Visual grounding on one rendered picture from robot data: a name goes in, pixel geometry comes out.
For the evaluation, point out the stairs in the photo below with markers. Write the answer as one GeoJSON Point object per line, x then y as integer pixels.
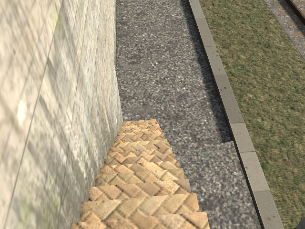
{"type": "Point", "coordinates": [141, 185]}

